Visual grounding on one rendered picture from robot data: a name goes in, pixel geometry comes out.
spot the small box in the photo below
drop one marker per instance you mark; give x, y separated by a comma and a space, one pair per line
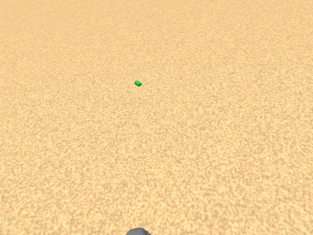
138, 83

